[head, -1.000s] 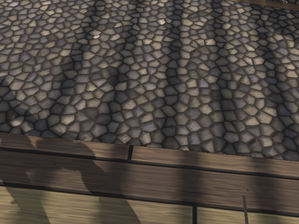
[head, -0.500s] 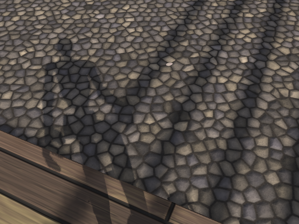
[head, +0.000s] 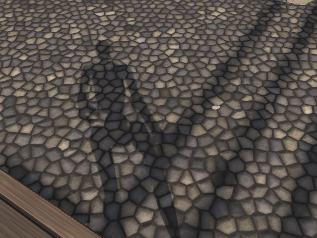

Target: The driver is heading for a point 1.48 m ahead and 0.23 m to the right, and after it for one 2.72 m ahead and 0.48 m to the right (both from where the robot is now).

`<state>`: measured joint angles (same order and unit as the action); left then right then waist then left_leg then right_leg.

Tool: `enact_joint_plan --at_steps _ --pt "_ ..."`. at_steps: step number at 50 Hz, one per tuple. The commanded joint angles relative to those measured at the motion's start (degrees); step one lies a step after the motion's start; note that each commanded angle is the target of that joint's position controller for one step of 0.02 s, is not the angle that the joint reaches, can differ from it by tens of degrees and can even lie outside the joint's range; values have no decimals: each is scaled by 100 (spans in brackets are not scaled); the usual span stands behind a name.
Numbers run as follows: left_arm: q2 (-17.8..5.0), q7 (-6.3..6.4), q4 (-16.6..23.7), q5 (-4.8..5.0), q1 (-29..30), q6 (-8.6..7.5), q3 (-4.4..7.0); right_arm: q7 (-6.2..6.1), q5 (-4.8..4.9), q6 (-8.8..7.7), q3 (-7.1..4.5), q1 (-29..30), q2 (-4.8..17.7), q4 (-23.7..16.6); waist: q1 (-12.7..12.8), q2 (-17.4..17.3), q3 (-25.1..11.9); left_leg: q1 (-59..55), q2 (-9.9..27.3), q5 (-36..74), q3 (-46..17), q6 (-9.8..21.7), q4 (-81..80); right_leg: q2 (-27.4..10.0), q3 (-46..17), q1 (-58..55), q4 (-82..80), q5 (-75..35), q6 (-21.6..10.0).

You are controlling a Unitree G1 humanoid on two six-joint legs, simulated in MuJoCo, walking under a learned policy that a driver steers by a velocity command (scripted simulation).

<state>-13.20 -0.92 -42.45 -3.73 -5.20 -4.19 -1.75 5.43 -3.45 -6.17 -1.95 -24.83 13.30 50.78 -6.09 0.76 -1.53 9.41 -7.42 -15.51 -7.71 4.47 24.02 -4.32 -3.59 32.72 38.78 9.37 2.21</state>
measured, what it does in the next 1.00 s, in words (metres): goes down, turning right: right foot, then left foot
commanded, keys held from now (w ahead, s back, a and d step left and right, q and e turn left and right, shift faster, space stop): w+q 0.04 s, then w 0.14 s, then w+e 0.82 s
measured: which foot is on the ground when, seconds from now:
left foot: down 0.00-0.08, up 0.10-0.48, down 0.50-1.00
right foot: up 0.00-0.06, down 0.08-0.52, up 0.54-0.98, down 1.00-1.00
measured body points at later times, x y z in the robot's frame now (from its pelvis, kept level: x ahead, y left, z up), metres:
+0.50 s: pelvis +0.26 +0.00 -0.01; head +0.27 +0.00 +0.44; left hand +0.18 +0.23 -0.15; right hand +0.52 -0.18 -0.07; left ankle +0.34 +0.11 -0.74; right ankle +0.15 -0.14 -0.74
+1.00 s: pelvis +0.54 -0.04 -0.10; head +0.56 -0.06 +0.35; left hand +0.83 +0.10 -0.17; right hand +0.41 -0.28 -0.23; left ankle +0.35 +0.11 -0.73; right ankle +0.65 -0.15 -0.83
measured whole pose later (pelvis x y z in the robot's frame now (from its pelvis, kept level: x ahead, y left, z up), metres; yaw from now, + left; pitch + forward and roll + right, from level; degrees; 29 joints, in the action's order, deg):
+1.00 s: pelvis +0.54 -0.04 -0.10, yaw -15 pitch +2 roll +4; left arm -14.1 -5.8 -42.1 1.3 1.3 -1.2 2.8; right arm -2.9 1.5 -3.3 -3.9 -27.8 14.0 51.0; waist -5.7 2.9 0.8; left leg 2.9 4.0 -47.5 17.2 -3.2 53.5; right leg -2.1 0.3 28.3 25.9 -12.2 -6.1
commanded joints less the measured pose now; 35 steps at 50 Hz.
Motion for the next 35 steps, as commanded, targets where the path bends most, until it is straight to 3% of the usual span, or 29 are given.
enact_joint_plan --at_steps 1,3,4,5,6,7,8,9,10,12,13,14,15,16,17,20,21,23,24,25,26,27,28,29,30,31,33,34,35 --pt "-530 18 232 -2 -82 -189 114 53 -96 -50 -271 496 1076 -696 436 -328 197 1731 1211 577 -1308 980 -425 412 460 -1893 -94 -793 -43" --pt "-954 117 -42 87 -1036 -346 300 17 -95 -99 -217 790 930 -882 1021 -192 68 2090 948 1049 -1378 632 557 464 566 -3061 -260 -509 -308" --pt "-1274 178 -351 51 -2297 -435 416 27 -130 -168 -104 952 514 -1010 1543 431 -447 2713 364 984 -983 152 2198 -144 -193 -4353 -413 -764 -929" --pt "-1733 133 -395 76 -2972 -469 441 0 -139 -234 100 -208 -326 -1019 1069 1841 -1766 3422 -423 -1987 -254 -350 4294 -1803 -2520 -5746 -969 -3059 -2756" --pt "-1492 6 -398 -34 -2893 -390 412 -34 -43 -207 -36 -115 215 -1007 1182 1412 -1310 4742 -150 -2131 -304 -389 5614 -2274 -4311 -5533 -1836 -981 -3012" --pt "-1071 -48 -329 45 -2214 -375 339 -180 -71 -135 -161 421 694 -911 1067 593 -167 5146 306 -1256 -374 -339 6123 -2018 -3704 -4308 -2017 669 -2451" --pt "-550 -50 -193 105 -1542 -320 172 -333 -120 -51 -145 551 724 -844 884 242 -34 4761 664 -561 -161 -287 6006 -1677 -2848 -3363 -2200 1443 -2137" --pt "-167 13 -86 115 -1147 -301 28 -392 -223 14 -82 597 559 -819 717 199 -152 4174 937 -9 -175 -312 5511 -1404 -2330 -2844 -2445 976 -2032" --pt "-105 93 -182 105 -1107 -308 11 -392 -355 44 34 906 276 -945 637 124 -51 3800 1115 116 -105 -371 5085 -1194 -2009 -2460 -2629 514 -1959" --pt "-166 194 -307 79 -1205 -352 81 -308 -197 73 102 1318 152 -1084 754 94 -88 3581 1185 -42 192 -571 4282 -857 -1335 -2429 -2828 -10 -1920" --pt "-290 167 -439 69 -1408 -385 136 -283 -131 84 111 1447 178 -1125 810 83 -15 3507 1231 111 353 -680 3720 -747 -1081 -2411 -2866 -315 -1922" --pt "-1005 90 -681 519 -1794 -292 445 -366 331 333 -10 1856 396 -1311 626 -93 722 3160 1225 543 686 -582 3132 -835 -1053 -1793 -2934 -1778 -1601" --pt "-1040 31 -697 543 -1830 -240 476 -384 327 445 48 1898 330 -1343 603 -73 617 2779 1162 815 763 -547 2563 -685 -723 -1752 -2911 -2085 -1438" --pt "-492 -147 -613 79 -1647 -398 291 -239 -203 373 252 1637 -61 -1236 768 313 -264 2372 1091 733 771 -672 2069 -413 -397 -2117 -2902 -934 -1768" --pt "-583 -258 -650 65 -1761 -435 353 -181 -257 384 204 1770 15 -1254 855 344 99 2180 1027 820 854 -634 1798 -453 -553 -1928 -2909 -712 -1854" --pt "-782 -424 -726 71 -1856 -386 400 -182 -123 334 125 2346 338 -1515 896 345 195 1820 933 1100 803 -466 1379 -650 -833 -1901 -2649 -629 -1928" --pt "-820 -411 -720 106 -1891 -360 411 -228 -91 300 84 2498 472 -1571 929 383 196 1829 913 902 812 -409 1219 -760 -982 -2131 -2512 -631 -1921" --pt "-914 -361 -710 116 -1910 -284 434 -304 -28 207 87 2536 450 -1638 873 364 230 1230 799 766 1036 -250 664 -733 -1027 -2188 -2131 -513 -1821" --pt "-946 -346 -685 -60 -1757 -272 438 -353 19 132 75 2141 475 -1570 659 434 139 373 812 1307 928 -89 843 -683 -936 -1794 -1647 -1104 -1671" --pt "-909 -353 -595 -74 -1523 -302 451 -413 99 45 -80 1244 792 -1348 213 116 -168 -806 766 1248 985 151 698 -290 -668 -1250 -613 -1514 -1415" --pt "-321 -387 -512 -119 -1918 -343 291 -512 62 -35 -198 64 1186 -1107 -34 -855 -1228 -2954 1784 2311 -14 1146 764 480 -116 -93 1250 -330 -879" --pt "277 -422 -352 -121 -2414 -445 110 -496 38 -18 -128 -741 1120 -1027 -49 -1667 -2266 -4320 3231 1571 -2426 2281 -105 979 -31 1343 2725 2611 -605" --pt "-299 -391 -372 -18 -1400 -444 284 -532 -80 -35 -157 -558 798 -921 -356 -596 -405 -2717 3075 -337 -2438 1738 -787 548 -427 2222 3208 1939 -745" --pt "-349 -248 -402 -1 -1181 -370 322 -539 60 -26 -48 -2 539 -917 18 -420 169 -1722 2885 -1029 -1809 1352 -994 254 -276 2110 3305 1249 -814" --pt "-434 -155 -475 -76 -1278 -304 375 -551 118 -6 111 352 83 -989 321 -297 87 -1172 2775 -622 -1395 1208 -1104 27 -246 1647 3114 914 -789" --pt "-256 -135 -438 -179 -1257 -249 320 -568 131 -10 206 506 -195 -978 502 -391 83 -791 2639 -108 -902 1079 -1237 -135 -334 1231 2847 671 -806" --pt "38 -245 -448 -251 -1225 -148 242 -660 -49 -59 227 910 -326 -1082 723 -235 196 -280 2309 702 -123 879 -1370 -185 -337 770 2310 -35 -739" --pt "41 -292 -430 -205 -1021 -149 241 -735 -118 -124 240 1040 -338 -1024 767 -174 259 -274 2175 934 256 709 -1326 -241 -415 900 1726 -786 -694" --pt "42 -352 -410 -123 -862 -156 252 -760 -123 -167 188 885 -144 -966 672 -218 138 -183 1979 1074 685 686 -1192 -160 -190 758 1315 -1431 -647"
Keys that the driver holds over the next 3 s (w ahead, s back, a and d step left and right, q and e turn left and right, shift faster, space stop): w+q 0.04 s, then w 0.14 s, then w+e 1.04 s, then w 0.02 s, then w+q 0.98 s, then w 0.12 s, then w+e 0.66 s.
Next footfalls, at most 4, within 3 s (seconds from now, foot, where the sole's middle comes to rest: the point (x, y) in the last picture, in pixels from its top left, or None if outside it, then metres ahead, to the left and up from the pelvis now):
0.08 right None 0.18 -0.13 -0.78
0.50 left None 0.38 0.12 -0.78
1.00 right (185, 211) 0.68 -0.16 -0.89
1.44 left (155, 165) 0.96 -0.04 -0.89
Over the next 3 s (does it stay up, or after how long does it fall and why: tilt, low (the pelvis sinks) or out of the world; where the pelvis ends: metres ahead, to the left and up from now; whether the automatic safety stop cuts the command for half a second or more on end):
stays up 1.59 -0.18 -0.14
